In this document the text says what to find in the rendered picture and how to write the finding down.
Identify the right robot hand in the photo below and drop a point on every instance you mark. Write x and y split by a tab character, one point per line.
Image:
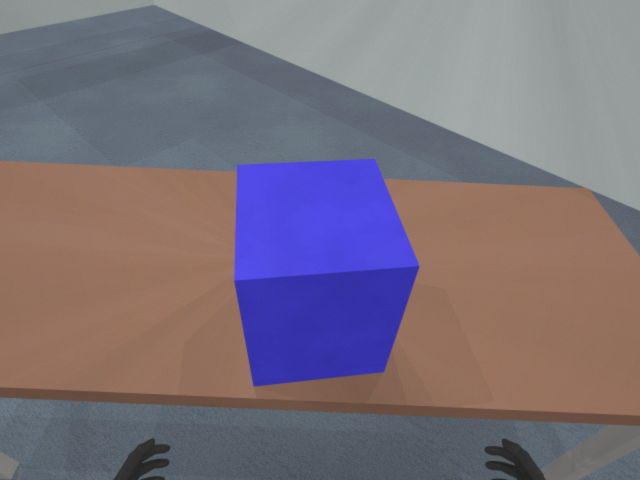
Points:
524	468

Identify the carton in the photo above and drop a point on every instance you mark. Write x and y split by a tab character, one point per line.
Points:
323	269

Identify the table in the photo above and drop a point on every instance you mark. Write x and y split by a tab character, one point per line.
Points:
117	285

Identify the left robot hand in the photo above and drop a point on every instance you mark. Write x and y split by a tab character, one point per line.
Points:
133	467

